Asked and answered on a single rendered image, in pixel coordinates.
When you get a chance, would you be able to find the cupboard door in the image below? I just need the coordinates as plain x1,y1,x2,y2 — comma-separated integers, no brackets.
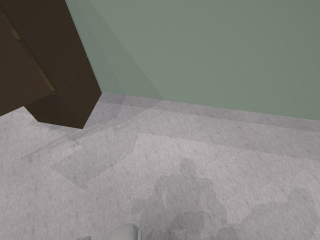
0,16,53,117

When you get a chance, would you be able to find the left robot thigh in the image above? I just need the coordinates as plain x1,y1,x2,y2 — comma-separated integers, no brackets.
108,223,142,240

